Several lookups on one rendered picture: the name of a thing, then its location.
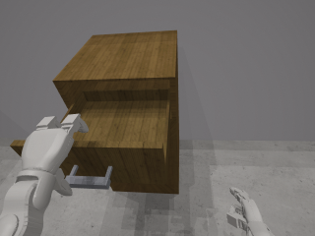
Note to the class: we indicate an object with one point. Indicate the left robot hand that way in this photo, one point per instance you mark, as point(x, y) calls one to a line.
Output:
point(48, 146)

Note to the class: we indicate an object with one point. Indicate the drawer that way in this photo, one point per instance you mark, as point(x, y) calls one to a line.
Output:
point(129, 129)

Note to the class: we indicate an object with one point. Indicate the right robot forearm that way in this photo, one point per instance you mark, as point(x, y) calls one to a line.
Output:
point(258, 228)

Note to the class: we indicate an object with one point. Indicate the handle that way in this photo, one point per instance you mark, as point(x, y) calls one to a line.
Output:
point(89, 182)

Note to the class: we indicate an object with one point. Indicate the right robot hand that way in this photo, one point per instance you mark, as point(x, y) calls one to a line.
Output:
point(239, 216)

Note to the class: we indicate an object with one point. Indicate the left robot forearm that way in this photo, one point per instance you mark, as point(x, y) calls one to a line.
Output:
point(25, 203)

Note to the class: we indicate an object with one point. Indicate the cabinet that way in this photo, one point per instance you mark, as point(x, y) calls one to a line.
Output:
point(132, 60)

